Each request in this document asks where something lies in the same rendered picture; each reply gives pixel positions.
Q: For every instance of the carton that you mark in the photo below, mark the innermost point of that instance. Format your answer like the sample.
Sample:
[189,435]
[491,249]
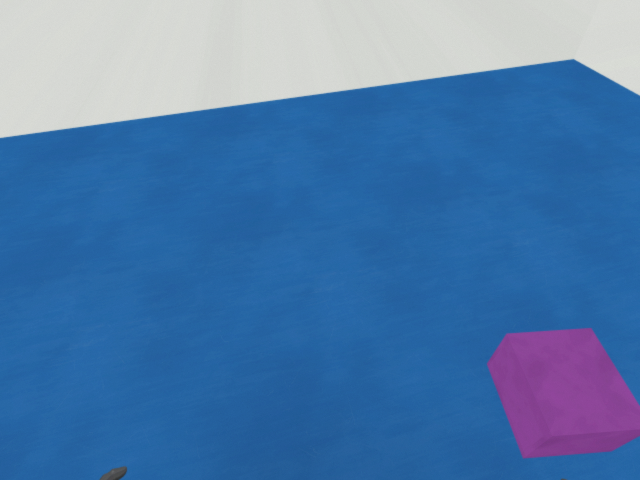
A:
[562,394]

